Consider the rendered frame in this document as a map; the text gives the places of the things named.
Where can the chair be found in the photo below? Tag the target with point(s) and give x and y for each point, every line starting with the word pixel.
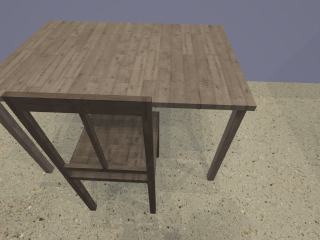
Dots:
pixel 119 141

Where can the table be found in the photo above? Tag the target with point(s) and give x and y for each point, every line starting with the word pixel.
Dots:
pixel 185 66

